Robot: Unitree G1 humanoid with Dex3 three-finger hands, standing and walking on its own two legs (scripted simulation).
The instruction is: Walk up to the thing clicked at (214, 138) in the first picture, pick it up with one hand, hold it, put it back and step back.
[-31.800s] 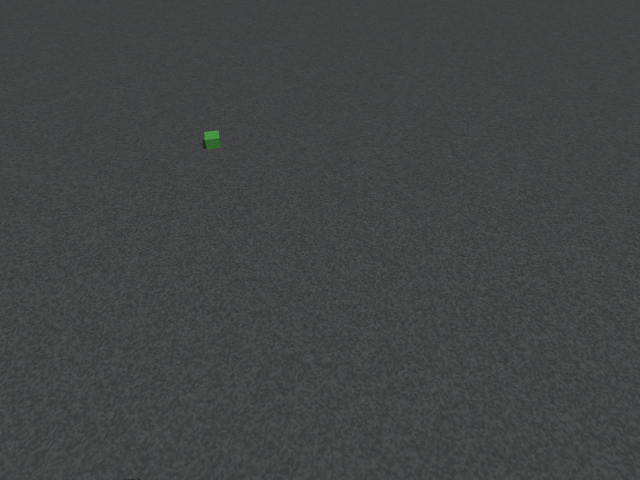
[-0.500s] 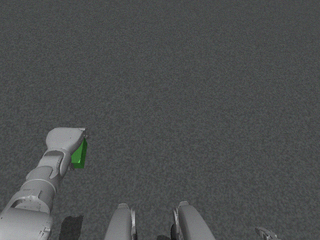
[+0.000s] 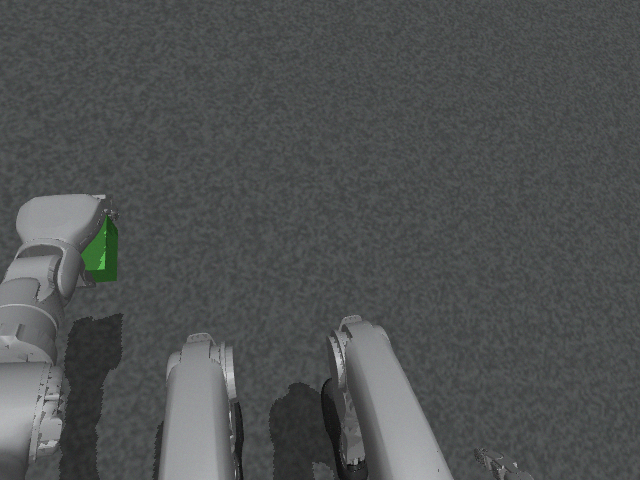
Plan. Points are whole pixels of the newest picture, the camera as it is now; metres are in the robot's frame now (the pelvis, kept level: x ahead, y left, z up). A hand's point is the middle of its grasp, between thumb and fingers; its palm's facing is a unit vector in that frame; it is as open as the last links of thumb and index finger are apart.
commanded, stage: crouch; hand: left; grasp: from above
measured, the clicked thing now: (78, 250) +0.45 +0.29 -0.18
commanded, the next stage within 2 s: lower in 0.88 s
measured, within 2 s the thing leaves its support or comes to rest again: neither
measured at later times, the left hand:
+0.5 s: hand (99, 249) +0.47 +0.28 -0.25, palm faces -0.47 -0.04 -0.88, open 10.6 cm
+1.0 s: hand (102, 250) +0.48 +0.30 -0.29, palm faces -0.46 -0.03 -0.89, open 10.6 cm
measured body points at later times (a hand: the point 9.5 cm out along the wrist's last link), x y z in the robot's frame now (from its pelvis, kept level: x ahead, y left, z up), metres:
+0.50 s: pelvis +0.00 +0.00 -0.08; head +0.25 +0.06 +0.30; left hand +0.49 +0.28 -0.20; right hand +0.06 -0.28 -0.19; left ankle +0.08 +0.11 -0.43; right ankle +0.08 -0.13 -0.43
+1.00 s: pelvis +0.00 -0.01 -0.13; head +0.25 +0.06 +0.24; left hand +0.50 +0.29 -0.24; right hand +0.03 -0.28 -0.23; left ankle +0.08 +0.11 -0.43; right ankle +0.08 -0.13 -0.43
